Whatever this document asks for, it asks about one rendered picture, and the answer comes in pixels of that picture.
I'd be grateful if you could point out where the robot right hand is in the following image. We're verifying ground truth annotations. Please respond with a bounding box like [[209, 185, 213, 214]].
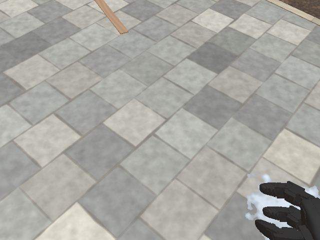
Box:
[[255, 181, 320, 240]]

